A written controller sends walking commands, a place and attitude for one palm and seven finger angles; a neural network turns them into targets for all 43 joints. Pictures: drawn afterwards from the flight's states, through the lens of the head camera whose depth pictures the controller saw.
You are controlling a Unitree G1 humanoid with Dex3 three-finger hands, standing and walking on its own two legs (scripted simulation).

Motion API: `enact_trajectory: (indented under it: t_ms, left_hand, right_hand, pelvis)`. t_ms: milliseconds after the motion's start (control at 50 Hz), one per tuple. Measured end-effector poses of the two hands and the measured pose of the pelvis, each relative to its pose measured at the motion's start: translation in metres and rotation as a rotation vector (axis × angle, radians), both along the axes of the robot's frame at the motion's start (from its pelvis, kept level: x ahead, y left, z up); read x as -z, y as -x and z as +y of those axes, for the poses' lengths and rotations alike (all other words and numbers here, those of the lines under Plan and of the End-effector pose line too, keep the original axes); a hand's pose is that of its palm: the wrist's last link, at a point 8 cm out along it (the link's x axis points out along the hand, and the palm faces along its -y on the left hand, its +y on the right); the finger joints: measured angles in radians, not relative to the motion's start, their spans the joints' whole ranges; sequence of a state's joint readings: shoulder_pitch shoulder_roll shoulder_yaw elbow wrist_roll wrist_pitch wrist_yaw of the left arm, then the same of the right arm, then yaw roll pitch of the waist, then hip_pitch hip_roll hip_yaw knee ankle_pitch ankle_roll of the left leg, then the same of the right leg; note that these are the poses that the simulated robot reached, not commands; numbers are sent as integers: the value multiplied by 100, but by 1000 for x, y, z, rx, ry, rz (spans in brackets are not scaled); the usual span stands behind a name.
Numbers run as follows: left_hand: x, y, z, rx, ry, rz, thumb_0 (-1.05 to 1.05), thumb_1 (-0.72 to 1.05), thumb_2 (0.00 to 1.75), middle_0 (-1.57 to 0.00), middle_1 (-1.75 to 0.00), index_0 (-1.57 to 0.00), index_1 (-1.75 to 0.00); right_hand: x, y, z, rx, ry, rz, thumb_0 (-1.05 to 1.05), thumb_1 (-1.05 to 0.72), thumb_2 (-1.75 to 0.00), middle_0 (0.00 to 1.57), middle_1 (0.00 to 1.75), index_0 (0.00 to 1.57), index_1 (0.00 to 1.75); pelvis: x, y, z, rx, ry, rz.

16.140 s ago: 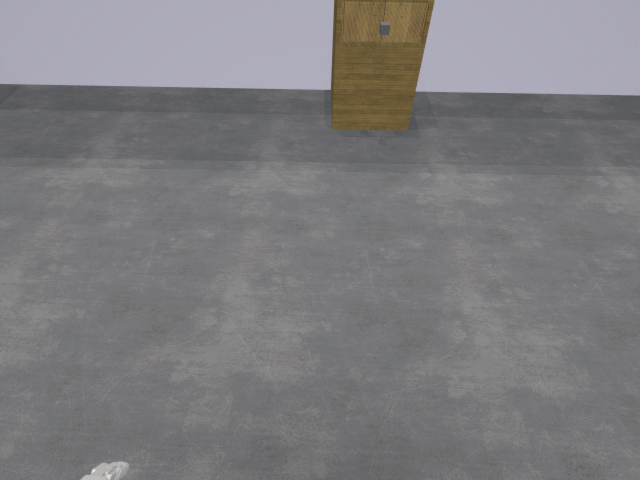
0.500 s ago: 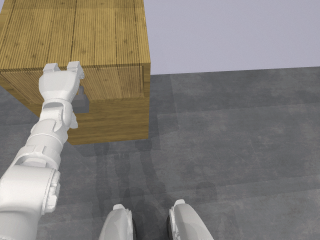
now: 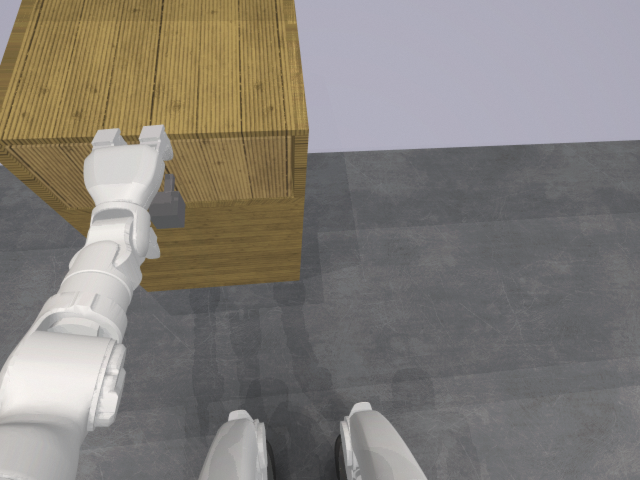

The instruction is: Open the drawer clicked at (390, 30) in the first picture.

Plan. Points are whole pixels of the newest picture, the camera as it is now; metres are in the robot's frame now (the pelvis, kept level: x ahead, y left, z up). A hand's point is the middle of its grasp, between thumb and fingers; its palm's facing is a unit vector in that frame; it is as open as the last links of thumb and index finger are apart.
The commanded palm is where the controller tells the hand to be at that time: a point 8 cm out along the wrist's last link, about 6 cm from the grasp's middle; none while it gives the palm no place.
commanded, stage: move the hooked fingers above the handle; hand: left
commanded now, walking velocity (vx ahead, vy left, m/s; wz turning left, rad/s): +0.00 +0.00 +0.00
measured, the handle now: (168, 198) +0.53 +0.19 -0.10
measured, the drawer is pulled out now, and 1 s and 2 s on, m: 0.00 0.00 0.00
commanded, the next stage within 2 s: lower the fingers behind the handle in 0.32 s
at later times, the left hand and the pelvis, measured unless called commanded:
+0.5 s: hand (145, 194) +0.50 +0.20 -0.03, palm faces -0.03 -0.03 -1.00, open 13.6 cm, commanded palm +0.49 +0.19 +0.02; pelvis -0.01 +0.00 +0.00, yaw +0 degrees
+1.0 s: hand (156, 210) +0.50 +0.20 -0.08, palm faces -0.06 -0.04 -1.00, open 13.8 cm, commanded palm +0.49 +0.19 -0.02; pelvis -0.02 +0.00 -0.04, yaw +0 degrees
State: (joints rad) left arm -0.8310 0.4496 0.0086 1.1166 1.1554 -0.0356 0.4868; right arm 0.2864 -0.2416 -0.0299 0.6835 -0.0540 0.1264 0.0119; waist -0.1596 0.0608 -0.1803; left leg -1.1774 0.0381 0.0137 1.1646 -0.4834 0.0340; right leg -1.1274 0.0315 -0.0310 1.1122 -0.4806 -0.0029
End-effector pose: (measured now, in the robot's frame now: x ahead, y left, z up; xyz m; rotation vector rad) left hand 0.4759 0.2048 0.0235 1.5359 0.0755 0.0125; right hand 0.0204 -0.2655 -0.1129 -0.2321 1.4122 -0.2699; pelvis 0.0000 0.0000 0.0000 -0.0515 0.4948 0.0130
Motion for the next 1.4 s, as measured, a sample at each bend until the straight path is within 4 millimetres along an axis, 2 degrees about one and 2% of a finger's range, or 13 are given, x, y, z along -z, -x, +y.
enact_trajectory:
  t_ms: [120, 280, 720, 900, 1040, 1220, 1400]
  left_hand:
    - [1, 2, 12, -22, -15, 58, 0, -49, 30, -33, -120, -33, -121]
    - [-2, 3, 2, 50, 15, 33, 0, -49, 30, -32, -120, -32, -120]
    - [3, -1, -3, 13, -12, 3, 0, -49, 30, -33, -120, -31, -125]
    - [36, 0, 1, 26, -14, 64, 0, -49, 30, -32, -120, -31, -122]
    - [48, -2, -2, 53, 5, -9, 0, -49, 30, -34, -122, -33, -121]
    - [48, -2, -6, 10, -9, -35, 0, -49, 30, -35, -122, -35, -126]
    - [48, -1, -6, 11, -18, -11, 0, -49, 30, -33, -121, -32, -126]
  right_hand:
    - [-1, 7, 4, 11, -2, 4, 0, -90, -90, 20, 30, 20, 30]
    - [-2, 16, 3, 11, 7, 35, 0, -90, -90, 20, 30, 20, 30]
    - [9, 20, -1, -6, 16, -4, 0, -90, -90, 20, 30, 20, 30]
    - [24, 33, -4, 3, 32, 6, 0, -90, -90, 20, 30, 20, 30]
    - [37, 41, -1, 4, 16, 61, 0, -90, -90, 20, 30, 20, 30]
    - [45, 31, 3, -13, -14, 44, 0, -90, -90, 20, 30, 20, 30]
    - [47, 21, -4, -34, 12, -26, 0, -90, -90, 20, 30, 20, 30]
  pelvis:
    - [-2, 1, 1, -1, 0, -3]
    - [0, 0, 2, -9, 6, 0]
    - [14, 15, -1, -8, 7, 17]
    - [32, 22, -2, -3, 10, 53]
    - [42, 21, -3, -1, 15, 79]
    - [44, 22, -4, -4, 14, 77]
    - [51, 29, -6, -4, 14, 74]
